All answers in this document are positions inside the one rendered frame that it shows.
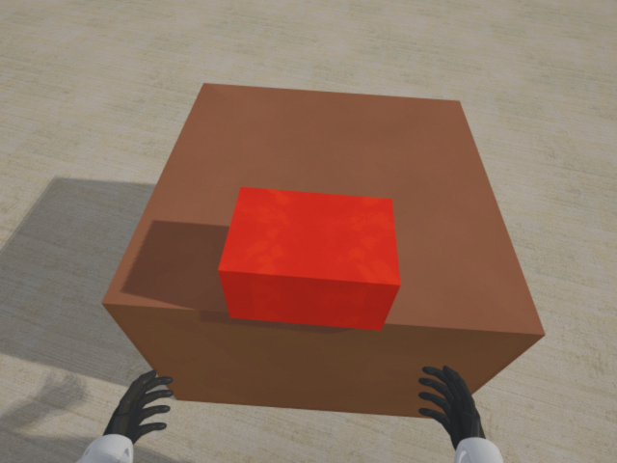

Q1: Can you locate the left robot forearm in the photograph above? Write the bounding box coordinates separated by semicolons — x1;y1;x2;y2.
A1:
76;434;133;463

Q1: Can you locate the carton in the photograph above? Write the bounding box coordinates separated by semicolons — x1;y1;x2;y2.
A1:
218;187;401;331

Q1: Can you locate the right robot hand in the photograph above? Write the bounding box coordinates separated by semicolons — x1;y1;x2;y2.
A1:
418;366;486;450

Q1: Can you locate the right robot forearm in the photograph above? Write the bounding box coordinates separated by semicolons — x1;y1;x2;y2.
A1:
454;437;503;463

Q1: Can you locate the left robot hand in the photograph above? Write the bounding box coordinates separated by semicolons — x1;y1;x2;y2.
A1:
102;369;174;445

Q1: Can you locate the pedestal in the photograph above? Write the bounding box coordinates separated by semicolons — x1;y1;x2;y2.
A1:
101;83;546;419

